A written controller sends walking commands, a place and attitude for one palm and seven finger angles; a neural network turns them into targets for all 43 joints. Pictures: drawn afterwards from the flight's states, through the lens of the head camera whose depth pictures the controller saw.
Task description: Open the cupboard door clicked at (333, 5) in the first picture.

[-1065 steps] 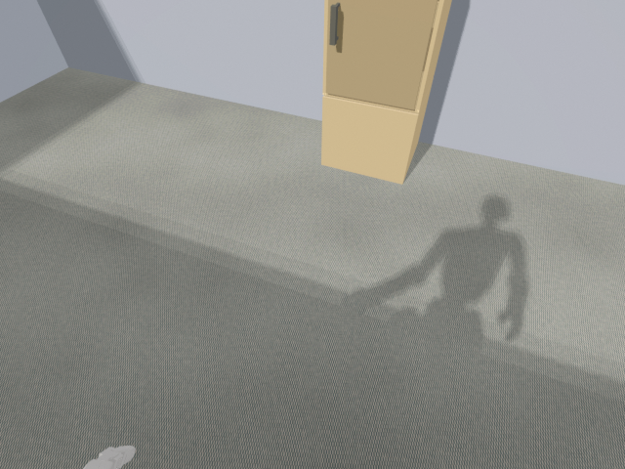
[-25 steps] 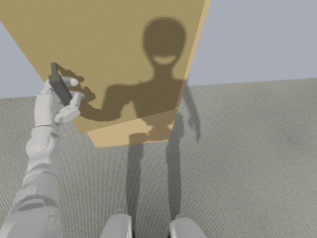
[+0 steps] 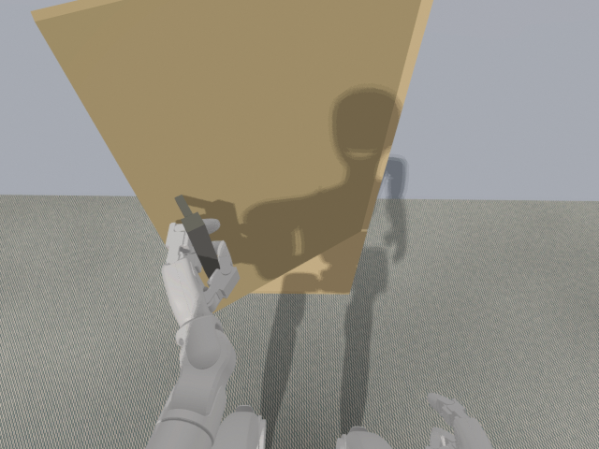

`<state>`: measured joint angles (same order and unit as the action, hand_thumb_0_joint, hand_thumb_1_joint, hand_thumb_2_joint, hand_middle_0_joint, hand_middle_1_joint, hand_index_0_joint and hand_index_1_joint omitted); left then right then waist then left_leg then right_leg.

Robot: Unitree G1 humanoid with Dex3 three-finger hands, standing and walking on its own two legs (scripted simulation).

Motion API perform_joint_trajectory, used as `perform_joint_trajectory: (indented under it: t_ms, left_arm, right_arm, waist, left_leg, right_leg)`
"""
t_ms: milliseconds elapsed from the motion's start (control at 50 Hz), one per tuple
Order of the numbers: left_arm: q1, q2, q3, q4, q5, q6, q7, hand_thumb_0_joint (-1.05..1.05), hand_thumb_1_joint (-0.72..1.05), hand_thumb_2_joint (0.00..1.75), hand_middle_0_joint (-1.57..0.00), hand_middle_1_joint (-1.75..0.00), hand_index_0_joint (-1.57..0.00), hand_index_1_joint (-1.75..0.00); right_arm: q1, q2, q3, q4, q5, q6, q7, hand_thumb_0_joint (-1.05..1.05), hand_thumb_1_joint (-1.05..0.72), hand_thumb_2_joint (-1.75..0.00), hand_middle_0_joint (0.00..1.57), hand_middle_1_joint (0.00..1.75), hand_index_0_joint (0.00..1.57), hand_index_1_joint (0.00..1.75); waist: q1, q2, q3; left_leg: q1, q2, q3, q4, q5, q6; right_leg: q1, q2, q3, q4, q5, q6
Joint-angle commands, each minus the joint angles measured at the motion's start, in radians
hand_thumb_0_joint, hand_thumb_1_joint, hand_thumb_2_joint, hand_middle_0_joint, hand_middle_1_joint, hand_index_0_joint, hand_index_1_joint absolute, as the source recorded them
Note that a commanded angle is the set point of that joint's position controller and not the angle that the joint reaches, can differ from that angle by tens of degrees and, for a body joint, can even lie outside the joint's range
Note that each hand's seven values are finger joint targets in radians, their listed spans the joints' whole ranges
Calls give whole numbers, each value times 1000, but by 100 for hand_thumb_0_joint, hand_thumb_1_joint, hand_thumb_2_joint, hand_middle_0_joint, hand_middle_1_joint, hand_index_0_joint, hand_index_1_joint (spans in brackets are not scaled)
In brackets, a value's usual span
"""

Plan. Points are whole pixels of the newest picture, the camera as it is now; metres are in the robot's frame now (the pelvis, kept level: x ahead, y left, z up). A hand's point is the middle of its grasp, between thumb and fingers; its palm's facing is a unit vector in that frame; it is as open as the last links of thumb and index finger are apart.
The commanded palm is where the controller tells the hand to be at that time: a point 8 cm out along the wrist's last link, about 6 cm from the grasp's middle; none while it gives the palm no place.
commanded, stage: pull the door open along its arc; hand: left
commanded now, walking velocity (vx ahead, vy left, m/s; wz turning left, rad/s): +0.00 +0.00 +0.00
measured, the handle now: (198, 240) +0.38 +0.16 +0.04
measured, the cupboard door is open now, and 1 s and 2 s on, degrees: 33 44 48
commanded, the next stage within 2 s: open thumb and fingers to let go in 0.18 s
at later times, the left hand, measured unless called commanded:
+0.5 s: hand (265, 301) +0.30 +0.06 +0.03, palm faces +0.41 -0.91 -0.02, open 6.7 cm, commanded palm +0.25 +0.11 +0.03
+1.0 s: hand (263, 306) +0.29 +0.06 +0.03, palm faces +0.35 -0.94 -0.02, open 14.4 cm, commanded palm +0.24 +0.11 +0.03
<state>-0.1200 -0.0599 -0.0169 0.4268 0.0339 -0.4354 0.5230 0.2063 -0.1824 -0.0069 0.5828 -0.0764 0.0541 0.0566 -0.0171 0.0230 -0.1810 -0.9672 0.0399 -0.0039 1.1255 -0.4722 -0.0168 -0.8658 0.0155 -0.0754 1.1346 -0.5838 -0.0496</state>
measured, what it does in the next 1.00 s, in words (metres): stands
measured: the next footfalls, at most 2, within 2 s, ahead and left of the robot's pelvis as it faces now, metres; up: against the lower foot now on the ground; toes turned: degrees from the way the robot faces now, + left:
none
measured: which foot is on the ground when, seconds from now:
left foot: down 0.00-1.00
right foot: down 0.00-1.00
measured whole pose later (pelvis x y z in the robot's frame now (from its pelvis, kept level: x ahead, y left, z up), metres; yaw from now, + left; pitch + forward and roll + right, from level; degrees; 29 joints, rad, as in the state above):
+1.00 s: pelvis +0.00 -0.01 +0.00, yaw +1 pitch +17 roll +1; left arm 0.11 -0.10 -0.20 0.25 0.10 -0.39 0.55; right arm 0.19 -0.18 -0.01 0.58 -0.09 -0.02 0.01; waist -0.01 0.03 -0.19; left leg -0.94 0.03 -0.02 1.12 -0.47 -0.04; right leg -0.84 0.00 -0.09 1.15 -0.60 -0.07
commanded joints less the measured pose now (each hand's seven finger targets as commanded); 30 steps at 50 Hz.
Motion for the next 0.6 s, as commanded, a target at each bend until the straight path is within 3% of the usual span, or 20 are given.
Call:
perform_joint_trajectory:
  t_ms: [0, 80, 180, 240, 260, 320, 360, 400, 500, 520, 580]
  left_arm:
    - [-70, -55, -110, -259, 60, -69, 28, 0, 90, 90, -40, -135, -40, -135]
    - [23, -95, -185, -315, 88, -51, 22, 0, 90, 90, -40, -135, -40, -135]
    - [159, -113, -213, -367, 100, -34, 25, 0, 90, 90, -40, -135, -40, -135]
    - [44, -98, -195, -369, 105, -35, 48, 0, 90, 90, -40, -135, -40, -135]
    - [-41, -72, -166, -337, 100, -38, 60, 0, 90, 90, -40, -135, -40, -135]
    - [-26, -61, -132, -313, 87, -49, 65, 0, 69, 81, -38, -133, -38, -133]
    - [-23, -58, -131, -311, 80, -53, 56, 0, 55, 75, -38, -131, -38, -131]
    - [16, -66, -141, -343, 81, -51, 48, 0, 41, 69, -36, -130, -36, -130]
    - [17, -80, -162, -357, 69, -33, 27, 0, 6, 54, -34, -126, -34, -126]
    - [44, -77, -157, -355, 68, -33, 25, 0, -1, 51, -33, -125, -33, -125]
    - [13, -83, -166, -346, 71, -32, 26, 0, -22, 42, -32, -123, -32, -123]
  right_arm:
    - [-19, -109, -48, -128, -2, -61, -10, 0, -90, -90, 20, 30, 20, 30]
    - [-38, -100, -42, -141, -3, -84, -16, 0, -90, -90, 20, 30, 20, 30]
    - [-60, -85, -28, -157, -5, -117, -28, 0, -90, -90, 20, 30, 20, 30]
    - [-71, -82, -23, -138, -8, -127, -41, 0, -90, -90, 20, 30, 20, 30]
    - [-74, -84, -21, -120, -7, -127, -47, 0, -90, -90, 20, 30, 20, 30]
    - [-88, -76, -22, -113, -10, -132, -55, 0, -90, -90, 20, 30, 20, 30]
    - [-85, -77, -25, -112, -10, -131, -56, 0, -90, -90, 20, 30, 20, 30]
    - [-73, -77, -30, -124, -8, -126, -54, 0, -90, -90, 20, 30, 20, 30]
    - [-60, -84, -33, -127, -5, -117, -55, 0, -90, -90, 20, 30, 20, 30]
    - [-61, -83, -33, -130, -4, -115, -56, 0, -90, -90, 20, 30, 20, 30]
    - [-60, -87, -30, -128, -4, -116, -57, 0, -90, -90, 20, 30, 20, 30]
  waist:
    - [-5, -64, -318]
    - [-14, -84, -277]
    - [1, -113, -238]
    - [-19, -112, -207]
    - [-38, -128, -169]
    - [-15, -129, -205]
    - [-14, -128, -239]
    - [3, -108, -297]
    - [-18, -148, -281]
    - [-8, -155, -281]
    - [-18, -146, -244]
  left_leg:
    - [269, -42, 3, -109, 269, 32]
    - [257, -42, -2, -110, 251, 35]
    - [216, -52, -9, -107, 200, 31]
    - [188, -56, -15, -81, 160, 29]
    - [171, -54, -20, -69, 137, 29]
    - [140, -60, -24, -53, 118, 26]
    - [142, -62, -21, -49, 135, 25]
    - [164, -62, -16, -58, 180, 26]
    - [173, -59, -19, -60, 203, 28]
    - [167, -60, -20, -61, 202, 26]
    - [170, -58, -24, -64, 195, 29]
  right_leg:
    - [169, -1, 43, -187, 450, 29]
    - [171, -11, 55, -206, 457, 34]
    - [195, -38, 90, -234, 447, 47]
    - [155, -53, 119, -246, 395, 56]
    - [122, -57, 128, -257, 353, 59]
    - [146, -71, 165, -265, 316, 62]
    - [174, -78, 177, -258, 380, 69]
    - [216, -75, 163, -234, 466, 65]
    - [220, -75, 144, -227, 548, 75]
    - [229, -75, 149, -227, 549, 75]
    - [193, -67, 130, -225, 511, 68]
